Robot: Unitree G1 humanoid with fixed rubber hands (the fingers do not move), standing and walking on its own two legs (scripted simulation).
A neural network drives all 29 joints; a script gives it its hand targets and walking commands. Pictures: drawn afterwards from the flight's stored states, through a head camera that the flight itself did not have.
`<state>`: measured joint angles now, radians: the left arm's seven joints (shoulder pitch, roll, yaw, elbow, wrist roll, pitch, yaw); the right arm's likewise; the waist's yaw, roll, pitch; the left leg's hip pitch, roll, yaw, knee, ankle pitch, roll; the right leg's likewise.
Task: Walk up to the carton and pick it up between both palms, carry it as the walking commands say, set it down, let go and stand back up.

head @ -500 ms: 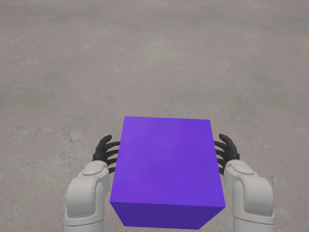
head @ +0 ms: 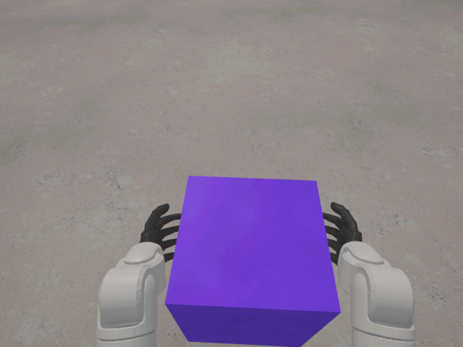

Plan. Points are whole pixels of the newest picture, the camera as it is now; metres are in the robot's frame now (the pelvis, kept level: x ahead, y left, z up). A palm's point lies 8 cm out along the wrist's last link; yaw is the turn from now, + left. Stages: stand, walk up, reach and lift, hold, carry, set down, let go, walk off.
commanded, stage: carry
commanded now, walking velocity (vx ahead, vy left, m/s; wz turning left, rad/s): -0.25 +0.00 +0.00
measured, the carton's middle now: (247, 266) +0.28 -0.01 +0.00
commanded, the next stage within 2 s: none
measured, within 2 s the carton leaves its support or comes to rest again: neither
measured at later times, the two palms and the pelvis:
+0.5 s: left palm out of the picture +0.07 +0.16 +0.08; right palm out of the picture +0.07 -0.14 +0.07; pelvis -0.20 +0.01 -0.01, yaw +0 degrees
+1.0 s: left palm out of the picture -0.15 +0.21 +0.07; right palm out of the picture -0.12 -0.09 +0.09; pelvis -0.39 +0.04 +0.01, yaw +2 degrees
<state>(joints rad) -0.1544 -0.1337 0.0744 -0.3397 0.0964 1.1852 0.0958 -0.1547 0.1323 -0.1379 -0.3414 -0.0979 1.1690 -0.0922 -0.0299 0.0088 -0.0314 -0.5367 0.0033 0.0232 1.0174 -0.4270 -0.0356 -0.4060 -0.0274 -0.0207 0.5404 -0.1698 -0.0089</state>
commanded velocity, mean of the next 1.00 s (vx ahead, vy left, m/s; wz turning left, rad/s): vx -0.25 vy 0.00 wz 0.00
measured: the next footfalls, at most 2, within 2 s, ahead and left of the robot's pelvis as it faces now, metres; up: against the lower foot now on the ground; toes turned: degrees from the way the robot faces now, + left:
left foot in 0.10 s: -0.03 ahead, +0.13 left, +0.00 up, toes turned +3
right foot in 0.46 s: -0.18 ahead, -0.09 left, +0.00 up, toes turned -2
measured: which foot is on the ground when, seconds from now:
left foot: up 0.00-0.08, down 0.10-0.48, up 0.50-0.80, down 0.82-1.00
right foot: down 0.00-0.12, up 0.14-0.44, down 0.46-0.84, up 0.86-1.00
